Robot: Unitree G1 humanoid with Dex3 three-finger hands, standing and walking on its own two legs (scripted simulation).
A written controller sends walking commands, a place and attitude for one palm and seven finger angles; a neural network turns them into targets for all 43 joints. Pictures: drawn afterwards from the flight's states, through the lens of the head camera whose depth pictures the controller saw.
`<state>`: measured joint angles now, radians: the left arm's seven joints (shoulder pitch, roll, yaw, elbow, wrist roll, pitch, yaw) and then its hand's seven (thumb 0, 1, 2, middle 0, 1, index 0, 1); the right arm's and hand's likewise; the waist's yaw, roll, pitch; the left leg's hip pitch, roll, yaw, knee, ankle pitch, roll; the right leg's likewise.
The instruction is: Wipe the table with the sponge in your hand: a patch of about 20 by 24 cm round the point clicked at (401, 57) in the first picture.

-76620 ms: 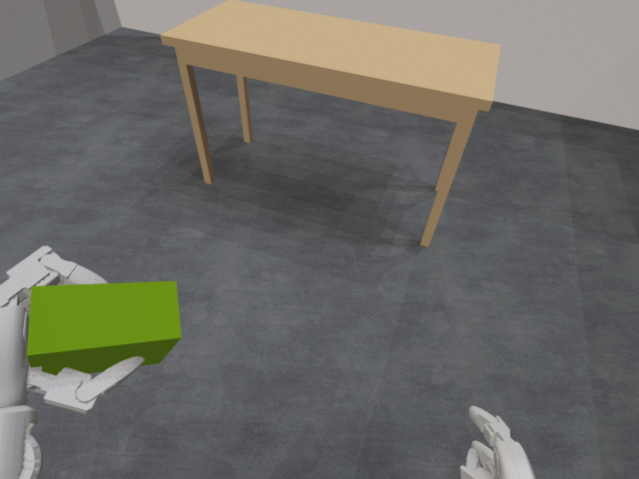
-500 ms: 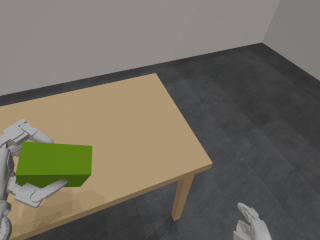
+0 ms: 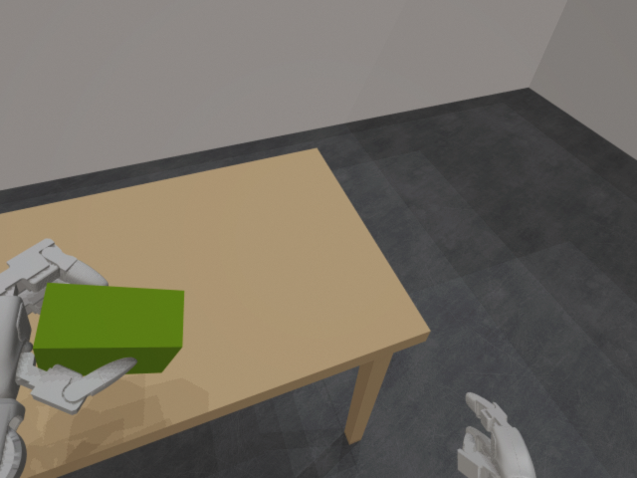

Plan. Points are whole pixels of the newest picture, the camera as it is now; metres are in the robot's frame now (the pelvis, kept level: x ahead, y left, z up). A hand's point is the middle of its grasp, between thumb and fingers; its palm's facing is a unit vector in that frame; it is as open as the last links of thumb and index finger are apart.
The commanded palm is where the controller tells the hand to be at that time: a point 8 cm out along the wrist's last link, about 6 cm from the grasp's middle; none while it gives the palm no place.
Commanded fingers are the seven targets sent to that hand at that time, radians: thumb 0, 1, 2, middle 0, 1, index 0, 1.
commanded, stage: shuffle to correct the standing spot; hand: left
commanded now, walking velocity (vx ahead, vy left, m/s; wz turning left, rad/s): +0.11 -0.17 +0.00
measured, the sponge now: (132, 334) +0.23 +0.20 +0.13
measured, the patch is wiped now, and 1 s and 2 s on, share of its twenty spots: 0.00 0.00 0.00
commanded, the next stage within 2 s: come to a stop and stand still in 0.28 s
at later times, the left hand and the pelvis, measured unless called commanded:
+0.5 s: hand (35, 297) +0.24 +0.28 +0.18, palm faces +0.37 -0.80 -0.47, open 9.9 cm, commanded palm +0.15 +0.28 +0.18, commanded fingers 0.00 0.10 1.30 -1.20 -1.60 -1.20 -1.60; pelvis -0.01 +0.00 +0.00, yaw -1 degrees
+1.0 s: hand out of the picture +0.21 +0.33 +0.17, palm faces +0.39 -0.85 -0.36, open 9.9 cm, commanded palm +0.16 +0.36 +0.18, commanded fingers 0.00 0.10 1.30 -1.20 -1.60 -1.20 -1.60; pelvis -0.01 +0.08 +0.00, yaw -1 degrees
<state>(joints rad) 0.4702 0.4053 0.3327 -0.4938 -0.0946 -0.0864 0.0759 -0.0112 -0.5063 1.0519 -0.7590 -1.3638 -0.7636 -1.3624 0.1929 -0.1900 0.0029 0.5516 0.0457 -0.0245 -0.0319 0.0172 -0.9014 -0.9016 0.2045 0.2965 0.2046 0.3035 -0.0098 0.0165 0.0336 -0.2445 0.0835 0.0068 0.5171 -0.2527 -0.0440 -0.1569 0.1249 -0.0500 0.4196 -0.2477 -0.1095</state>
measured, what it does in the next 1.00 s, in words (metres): shifts its weight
